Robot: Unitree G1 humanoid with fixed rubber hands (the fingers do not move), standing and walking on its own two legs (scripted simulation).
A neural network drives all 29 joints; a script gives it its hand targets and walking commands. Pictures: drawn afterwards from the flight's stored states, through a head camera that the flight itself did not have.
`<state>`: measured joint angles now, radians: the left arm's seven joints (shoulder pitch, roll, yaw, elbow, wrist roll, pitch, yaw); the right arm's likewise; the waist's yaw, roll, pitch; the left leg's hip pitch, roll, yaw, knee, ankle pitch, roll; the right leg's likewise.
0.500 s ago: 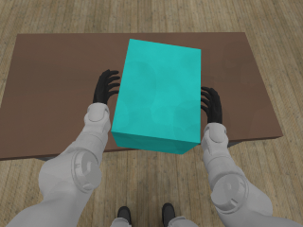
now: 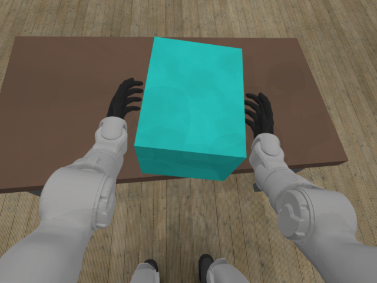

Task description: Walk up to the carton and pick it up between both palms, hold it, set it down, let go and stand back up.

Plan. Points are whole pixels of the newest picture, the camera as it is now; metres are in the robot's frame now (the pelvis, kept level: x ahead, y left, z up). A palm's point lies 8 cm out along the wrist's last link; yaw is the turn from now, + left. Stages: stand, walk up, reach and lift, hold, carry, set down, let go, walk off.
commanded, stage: set down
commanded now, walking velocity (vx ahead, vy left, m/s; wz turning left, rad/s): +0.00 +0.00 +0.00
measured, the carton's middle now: (190, 112) +0.52 -0.03 -0.07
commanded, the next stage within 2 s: none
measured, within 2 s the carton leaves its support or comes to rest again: neither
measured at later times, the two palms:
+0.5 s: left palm (111, 132) +0.45 +0.15 -0.02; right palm (264, 140) +0.41 -0.18 -0.01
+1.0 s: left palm (108, 150) +0.42 +0.16 -0.04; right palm (271, 167) +0.36 -0.20 -0.04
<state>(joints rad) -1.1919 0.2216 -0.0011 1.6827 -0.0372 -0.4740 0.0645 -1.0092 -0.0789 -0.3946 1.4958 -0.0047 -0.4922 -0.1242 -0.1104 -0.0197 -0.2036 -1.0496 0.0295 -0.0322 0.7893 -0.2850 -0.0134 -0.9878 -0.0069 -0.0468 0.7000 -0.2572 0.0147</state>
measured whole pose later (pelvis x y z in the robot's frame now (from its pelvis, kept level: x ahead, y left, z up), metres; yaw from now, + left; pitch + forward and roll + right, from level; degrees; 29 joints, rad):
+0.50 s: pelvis -0.02 -0.01 -0.02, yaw +0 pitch +29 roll -3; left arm -1.14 0.26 -0.15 1.71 -0.18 -0.52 0.01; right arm -1.01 -0.08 -0.23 1.52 0.13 -0.49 -0.12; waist -0.11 -0.02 -0.21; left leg -1.12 0.03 -0.04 0.96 -0.34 -0.01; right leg -1.07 -0.01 -0.05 0.89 -0.33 0.01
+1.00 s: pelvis -0.02 -0.01 -0.03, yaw +0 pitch +28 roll -3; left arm -0.87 0.26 -0.05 1.42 -0.18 -0.54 -0.02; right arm -0.81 -0.08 -0.10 1.51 0.21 -0.64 -0.14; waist -0.11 -0.01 -0.23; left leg -1.12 0.03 -0.04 0.99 -0.36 -0.01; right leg -1.07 -0.01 -0.05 0.92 -0.34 0.01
